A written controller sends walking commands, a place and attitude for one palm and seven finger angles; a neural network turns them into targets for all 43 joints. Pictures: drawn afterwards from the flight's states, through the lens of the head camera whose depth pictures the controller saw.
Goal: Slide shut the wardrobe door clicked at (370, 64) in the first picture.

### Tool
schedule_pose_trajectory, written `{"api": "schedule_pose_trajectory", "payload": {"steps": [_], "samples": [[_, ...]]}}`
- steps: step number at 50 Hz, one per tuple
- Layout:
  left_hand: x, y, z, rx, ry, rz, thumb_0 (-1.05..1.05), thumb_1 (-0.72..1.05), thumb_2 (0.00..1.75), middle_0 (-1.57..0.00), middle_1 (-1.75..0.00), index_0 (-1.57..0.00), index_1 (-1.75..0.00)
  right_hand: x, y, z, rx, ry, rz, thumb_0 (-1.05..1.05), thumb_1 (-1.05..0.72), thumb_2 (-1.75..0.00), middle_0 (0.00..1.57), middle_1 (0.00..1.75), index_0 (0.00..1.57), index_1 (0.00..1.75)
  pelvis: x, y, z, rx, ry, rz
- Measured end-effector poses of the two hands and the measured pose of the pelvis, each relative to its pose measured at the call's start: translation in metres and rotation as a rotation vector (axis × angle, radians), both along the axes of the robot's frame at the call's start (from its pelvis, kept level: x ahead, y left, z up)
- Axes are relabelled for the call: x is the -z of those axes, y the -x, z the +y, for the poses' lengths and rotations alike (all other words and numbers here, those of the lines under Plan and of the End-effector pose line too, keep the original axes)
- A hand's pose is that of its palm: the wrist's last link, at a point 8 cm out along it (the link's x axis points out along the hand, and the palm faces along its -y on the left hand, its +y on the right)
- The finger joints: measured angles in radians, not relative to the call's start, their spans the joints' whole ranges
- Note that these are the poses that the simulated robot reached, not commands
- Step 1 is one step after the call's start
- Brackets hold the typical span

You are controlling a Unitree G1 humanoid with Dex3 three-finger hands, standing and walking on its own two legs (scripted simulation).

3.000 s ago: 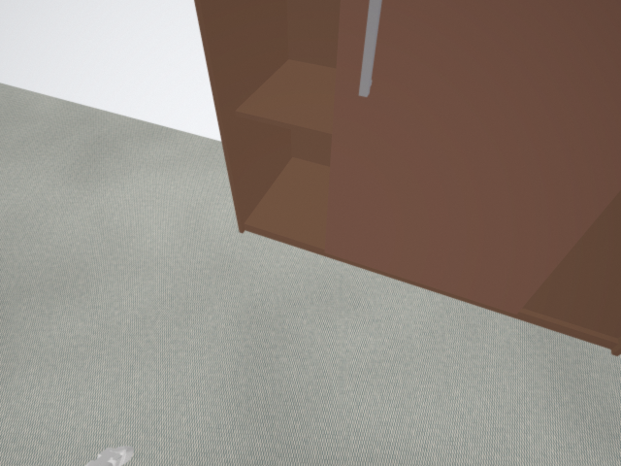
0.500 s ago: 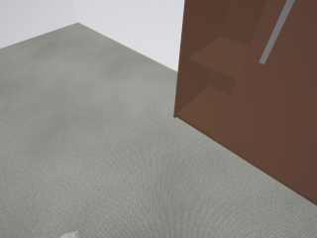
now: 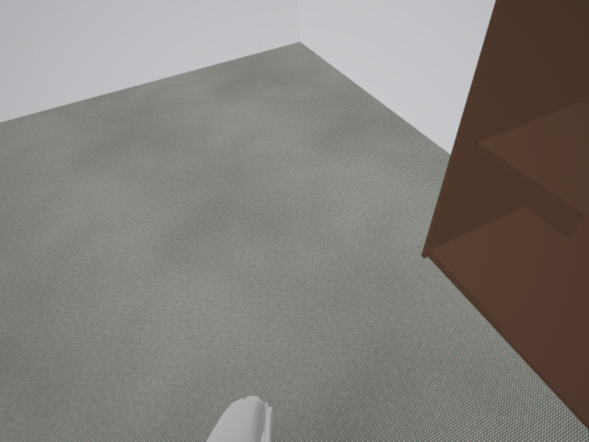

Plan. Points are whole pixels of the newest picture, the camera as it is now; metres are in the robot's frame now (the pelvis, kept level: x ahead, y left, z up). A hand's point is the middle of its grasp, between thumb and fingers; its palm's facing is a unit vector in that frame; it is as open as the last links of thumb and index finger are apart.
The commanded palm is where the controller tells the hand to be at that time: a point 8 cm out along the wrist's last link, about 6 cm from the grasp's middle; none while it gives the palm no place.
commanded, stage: walk to a spot facing it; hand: right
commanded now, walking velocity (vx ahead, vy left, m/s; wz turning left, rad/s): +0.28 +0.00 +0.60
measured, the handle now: out of the picture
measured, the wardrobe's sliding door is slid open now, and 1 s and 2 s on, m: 0.38 0.38 0.38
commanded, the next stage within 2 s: none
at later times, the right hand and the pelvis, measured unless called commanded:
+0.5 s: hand (417, 357) +0.31 -0.18 -0.17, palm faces -0.26 +0.94 -0.23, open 7.3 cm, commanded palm none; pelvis +0.22 +0.00 -0.01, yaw +18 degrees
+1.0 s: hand (386, 249) +0.54 -0.15 -0.16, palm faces -0.53 +0.82 -0.23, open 7.4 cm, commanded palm none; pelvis +0.34 -0.04 -0.01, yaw +37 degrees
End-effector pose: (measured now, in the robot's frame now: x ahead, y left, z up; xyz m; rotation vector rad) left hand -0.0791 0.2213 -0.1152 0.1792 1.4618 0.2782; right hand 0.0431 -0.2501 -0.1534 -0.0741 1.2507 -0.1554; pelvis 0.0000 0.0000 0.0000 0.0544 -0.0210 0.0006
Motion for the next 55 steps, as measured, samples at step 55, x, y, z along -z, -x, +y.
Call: {"api": "schedule_pose_trajectory", "payload": {"steps": [55], "samples": [[0.043, -0.280, -0.020, -0.646, -0.026, -0.217, 0.00, 0.91, 0.90, -0.20, -0.30, -0.20, -0.30, -0.030, -0.540, 0.104, -0.789, 0.090, -0.157, 0.00, -0.91, -0.90, 0.20, 0.30, 0.20, 0.29, 0.017, -0.338, -0.020, -0.721, 0.080, -0.009]]}}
